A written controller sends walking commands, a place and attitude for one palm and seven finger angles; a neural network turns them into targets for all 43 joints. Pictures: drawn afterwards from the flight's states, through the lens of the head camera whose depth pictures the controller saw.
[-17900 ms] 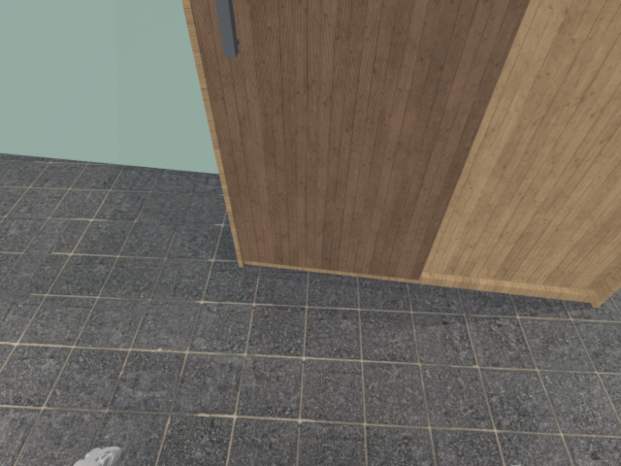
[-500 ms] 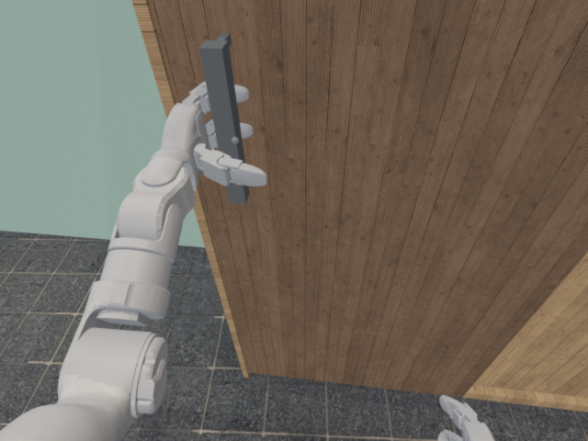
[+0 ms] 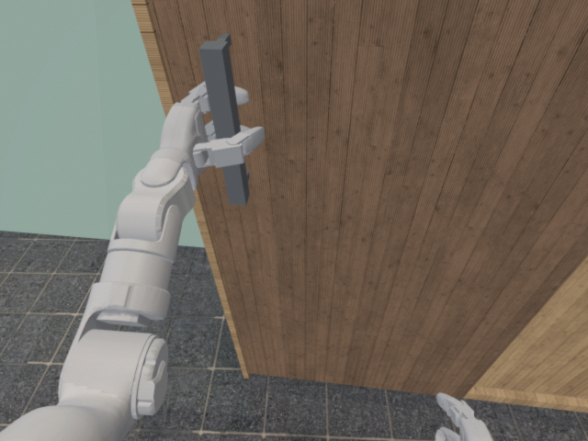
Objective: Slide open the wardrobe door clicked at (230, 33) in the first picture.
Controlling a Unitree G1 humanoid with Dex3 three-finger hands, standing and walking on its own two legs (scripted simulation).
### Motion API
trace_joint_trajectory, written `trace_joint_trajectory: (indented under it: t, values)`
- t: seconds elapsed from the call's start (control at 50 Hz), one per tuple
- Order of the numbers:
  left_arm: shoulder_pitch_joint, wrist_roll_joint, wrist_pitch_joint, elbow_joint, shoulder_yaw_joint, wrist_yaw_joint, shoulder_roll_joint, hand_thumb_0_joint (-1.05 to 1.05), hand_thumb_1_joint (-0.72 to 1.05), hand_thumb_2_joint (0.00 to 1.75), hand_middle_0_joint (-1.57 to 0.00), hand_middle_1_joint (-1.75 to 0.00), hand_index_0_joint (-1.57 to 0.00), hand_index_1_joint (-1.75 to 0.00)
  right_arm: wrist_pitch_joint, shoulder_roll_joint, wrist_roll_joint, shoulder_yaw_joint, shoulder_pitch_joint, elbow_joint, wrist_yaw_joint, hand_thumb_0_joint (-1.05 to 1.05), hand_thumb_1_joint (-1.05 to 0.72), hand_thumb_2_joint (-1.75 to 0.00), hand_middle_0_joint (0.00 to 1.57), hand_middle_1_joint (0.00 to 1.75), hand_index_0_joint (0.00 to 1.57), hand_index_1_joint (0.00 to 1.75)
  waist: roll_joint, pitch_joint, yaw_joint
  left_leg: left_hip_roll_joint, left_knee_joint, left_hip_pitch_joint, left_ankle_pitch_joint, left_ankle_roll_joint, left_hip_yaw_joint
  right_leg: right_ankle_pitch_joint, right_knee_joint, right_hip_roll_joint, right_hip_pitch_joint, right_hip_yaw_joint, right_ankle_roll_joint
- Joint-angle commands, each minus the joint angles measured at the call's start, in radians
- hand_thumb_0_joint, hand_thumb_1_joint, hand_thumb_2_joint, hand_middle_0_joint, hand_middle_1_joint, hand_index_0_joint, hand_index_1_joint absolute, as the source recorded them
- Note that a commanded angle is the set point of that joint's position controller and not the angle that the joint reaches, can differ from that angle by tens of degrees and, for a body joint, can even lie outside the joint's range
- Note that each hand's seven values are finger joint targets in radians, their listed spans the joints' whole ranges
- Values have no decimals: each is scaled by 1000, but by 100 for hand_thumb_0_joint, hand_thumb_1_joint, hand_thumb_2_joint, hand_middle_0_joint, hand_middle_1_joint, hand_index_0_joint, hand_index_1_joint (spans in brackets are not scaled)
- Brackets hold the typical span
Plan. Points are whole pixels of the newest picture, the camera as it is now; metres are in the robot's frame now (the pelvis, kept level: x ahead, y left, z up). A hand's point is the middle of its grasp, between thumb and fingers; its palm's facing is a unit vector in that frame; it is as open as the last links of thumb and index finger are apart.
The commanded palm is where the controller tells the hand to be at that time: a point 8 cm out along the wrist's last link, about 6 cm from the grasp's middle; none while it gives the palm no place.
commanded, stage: grip the handle and tug to test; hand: left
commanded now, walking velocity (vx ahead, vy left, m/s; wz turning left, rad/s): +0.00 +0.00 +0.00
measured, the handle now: (232, 126) +0.47 +0.11 +0.22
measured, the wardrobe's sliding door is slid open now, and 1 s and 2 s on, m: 0.00 0.00 0.00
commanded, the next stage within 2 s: tug the door sideways, standing still in 0.88 s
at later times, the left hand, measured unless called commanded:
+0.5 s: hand (236, 139) +0.41 +0.10 +0.24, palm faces -0.06 -1.00 -0.01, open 6.2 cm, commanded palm +0.39 +0.15 +0.23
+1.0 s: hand (237, 141) +0.41 +0.10 +0.24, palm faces -0.05 -1.00 -0.02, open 6.2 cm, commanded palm +0.38 +0.14 +0.23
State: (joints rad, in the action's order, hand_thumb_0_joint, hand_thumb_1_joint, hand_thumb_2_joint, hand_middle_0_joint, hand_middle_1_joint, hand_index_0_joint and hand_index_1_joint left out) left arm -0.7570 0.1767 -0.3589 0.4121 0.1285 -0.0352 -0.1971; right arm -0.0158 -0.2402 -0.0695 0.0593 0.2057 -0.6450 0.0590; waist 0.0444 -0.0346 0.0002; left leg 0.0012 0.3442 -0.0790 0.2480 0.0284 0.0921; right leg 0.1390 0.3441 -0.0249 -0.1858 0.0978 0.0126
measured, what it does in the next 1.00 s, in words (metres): stands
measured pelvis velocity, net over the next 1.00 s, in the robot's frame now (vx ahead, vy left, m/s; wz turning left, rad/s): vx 0.01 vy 0.00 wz -0.02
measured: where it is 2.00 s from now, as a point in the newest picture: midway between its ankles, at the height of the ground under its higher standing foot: outside the picture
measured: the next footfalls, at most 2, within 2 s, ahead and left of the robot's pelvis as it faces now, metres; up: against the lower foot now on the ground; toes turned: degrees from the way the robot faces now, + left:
none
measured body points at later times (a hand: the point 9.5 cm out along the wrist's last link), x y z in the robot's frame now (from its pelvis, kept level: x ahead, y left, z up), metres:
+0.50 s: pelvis +0.00 +0.00 +0.00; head -0.02 -0.02 +0.45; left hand +0.41 +0.15 +0.24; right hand +0.17 -0.23 -0.10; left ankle -0.04 +0.09 -0.75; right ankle +0.03 -0.11 -0.75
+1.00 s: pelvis +0.01 +0.00 +0.00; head -0.01 -0.02 +0.45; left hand +0.41 +0.15 +0.24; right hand +0.17 -0.24 -0.10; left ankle -0.04 +0.09 -0.75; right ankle +0.03 -0.11 -0.75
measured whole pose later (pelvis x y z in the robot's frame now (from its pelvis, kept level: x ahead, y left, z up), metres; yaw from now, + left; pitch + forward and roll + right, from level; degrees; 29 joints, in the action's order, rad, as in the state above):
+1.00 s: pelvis +0.01 +0.00 +0.00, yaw -1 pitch -1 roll +0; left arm -0.64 0.18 -0.42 0.22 0.16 -0.02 -0.20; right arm -0.06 -0.25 -0.08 0.06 0.20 -0.61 0.05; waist 0.06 -0.04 -0.02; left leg 0.01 0.33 -0.06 0.26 0.02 0.11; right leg 0.15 0.34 -0.01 -0.18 0.08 0.01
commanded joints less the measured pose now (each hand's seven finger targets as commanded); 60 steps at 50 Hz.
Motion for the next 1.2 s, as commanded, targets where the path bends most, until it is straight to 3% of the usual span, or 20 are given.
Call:
trace_joint_trajectory:
  t: [0.0, 0.04, 0.08, 0.24, 0.38, 0.44, 0.48, 0.52, 0.54, 0.62, 0.66, 0.68, 0.74, 0.88, 0.92, 0.96, 0.98, 1.04, 1.08, 1.18]
  values:
    - [-490, 7, 79, -279, 7, -4, -117, 0, 81, 86, -44, -139, -44, -139, 41, -98, -4, -37, -132, 160, 3, 0, -90, -90, 20, 30, 20, 30, -59, -307, 5, 6, -23, 24, -342, -8, -74, -278, 13, 17, 185, -52, 30]
    - [-499, 9, 69, -257, 12, -3, -120, 0, 90, 90, -45, -140, -45, -140, 40, -101, -5, -39, -120, 149, 2, 0, -90, -90, 20, 30, 20, 30, -82, -285, -2, 8, -21, 18, -325, -8, -77, -267, 10, 21, 169, -50, 28]
    - [-486, 10, 65, -258, 26, -2, -131, 0, 90, 90, -45, -140, -45, -140, 40, -103, -4, -43, -131, 159, 6, 0, -90, -90, 20, 30, 20, 30, -82, -297, 8, 5, -24, 26, -311, -4, -75, -250, 6, 21, 175, -52, 27]
    - [-548, 0, 49, -215, -4, 7, -108, 0, 90, 90, -45, -140, -45, -140, 36, -99, -2, -37, -121, 138, 11, 0, -90, -90, 20, 30, 20, 30, -82, -264, -14, 3, -23, 14, -283, -2, -78, -223, 0, 19, 142, -52, 26]
    - [-486, 6, 60, -197, 47, 3, -155, 0, 90, 90, -45, -140, -45, -140, 29, -102, 1, -38, -124, 147, 10, 0, -90, -90, 20, 30, 20, 30, -110, -285, 9, 1, -27, -4, -295, -1, -76, -244, 5, 16, 185, -51, 27]
    - [-539, 6, 63, -200, 14, -3, -128, 0, 90, 90, -45, -140, -45, -140, 29, -97, -3, -33, -127, 146, 12, 0, -90, -90, 20, 30, 20, 30, -77, -267, -8, 1, -25, -1, -266, 1, -74, -220, -1, 17, 154, -55, 26]
    - [-485, 5, 62, -175, 59, 0, -177, 0, 90, 90, -45, -140, -45, -140, 25, -105, -3, -36, -128, 150, 14, 0, -90, -90, 20, 30, 20, 30, -91, -265, 9, 3, -34, -13, -251, 1, -73, -194, -8, 15, 169, -56, 26]
    - [-513, 7, 59, -184, 12, -4, -122, 0, 90, 90, -45, -140, -45, -140, 29, -97, -6, -31, -133, 153, 13, 0, -90, -90, 20, 30, 20, 30, -83, -246, -5, 3, -32, -13, -241, 2, -77, -187, -8, 16, 146, -56, 25]
    - [-514, 8, 59, -184, 22, -3, -135, 0, 90, 90, -45, -140, -45, -140, 30, -100, -7, -34, -127, 151, 14, 0, -90, -90, 20, 30, 20, 30, -90, -256, -5, 4, -32, -13, -232, 2, -77, -178, -9, 17, 148, -56, 25]
    - [-485, 6, 56, -195, 49, -2, -162, 0, 90, 90, -45, -140, -45, -140, 29, -104, -5, -36, -127, 157, 14, 0, -90, -90, 20, 30, 20, 30, -97, -271, 7, 4, -35, -16, -243, 2, -78, -185, -7, 16, 167, -57, 26]
    - [-466, 7, 53, -227, 23, -6, -127, 0, 90, 90, -45, -140, -45, -140, 31, -98, -6, -35, -133, 163, 9, 0, -90, -90, 20, 30, 20, 30, -79, -284, 7, 2, -31, -7, -264, 0, -74, -211, 0, 16, 176, -56, 27]
    - [-410, 10, 53, -224, 53, -6, -154, 0, 90, 90, -45, -140, -45, -140, 28, -101, -7, -37, -139, 173, 8, 0, -90, -90, 20, 30, 20, 30, -73, -285, 25, 3, -34, -7, -269, -2, -75, -206, -1, 16, 186, -55, 29]
    - [-380, 16, 45, -273, 54, -12, -154, 0, 90, 90, -45, -140, -45, -140, 24, -104, -8, -35, -146, 178, 4, 0, -90, -90, 20, 30, 20, 30, -113, -283, 21, 4, -37, -22, -268, 3, -67, -227, -2, 17, 206, -58, 24]
    - [-267, 17, 12, -408, 58, -16, -145, 0, 90, 90, -45, -140, -45, -140, 13, -103, -11, -41, -171, 209, -5, 0, -90, -90, 20, 30, 20, 30, -62, -315, 40, 4, -26, 12, -357, -3, -61, -314, 17, 21, 236, -54, 27]
    - [-229, 20, -2, -433, 68, -15, -150, 0, 90, 90, -45, -140, -45, -140, 9, -101, -9, -39, -171, 208, -7, 0, -90, -90, 20, 30, 20, 30, -86, -315, 41, 5, -20, 4, -375, -3, -58, -345, 23, 22, 247, -51, 26]
    - [-230, 17, -15, -469, 54, -17, -134, 0, 90, 90, -45, -140, -45, -140, 7, -100, -8, -42, -174, 211, -9, 0, -90, -90, 20, 30, 20, 30, -102, -329, 35, 4, -12, 15, -397, 1, -55, -377, 31, 24, 252, -52, 23]
    - [-275, 15, -21, -459, 9, -18, -104, 0, 90, 90, -45, -140, -45, -140, 4, -103, -10, -39, -181, 207, -7, 0, -90, -90, 20, 30, 20, 30, -67, -302, 25, 3, -14, 20, -391, -3, -55, -363, 27, 22, 227, -50, 23]
    - [-413, 8, -44, -377, -35, 1, -59, 0, 90, 90, -45, -140, -45, -140, 13, -102, -8, -41, -153, 166, 2, 0, -90, -90, 20, 30, 20, 30, -101, -253, -16, 7, -3, 25, -349, 1, -66, -311, 18, 27, 151, -44, 18]
    - [-421, 2, -51, -381, -52, 13, -37, 0, 90, 90, -45, -140, -45, -140, 17, -98, -5, -41, -158, 168, 3, 0, -90, -90, 20, 30, 20, 30, -37, -278, -7, 1, 5, 51, -370, -4, -69, -310, 27, 26, 146, -45, 24]
    - [-478, -3, -38, -377, -133, 22, 50, 0, 90, 90, -45, -140, -45, -140, 16, -90, 3, -42, -152, 149, -4, 0, -90, -90, 20, 30, 20, 30, -55, -304, -25, 2, 27, 69, -423, -8, -82, -351, 52, 21, 140, -35, 27]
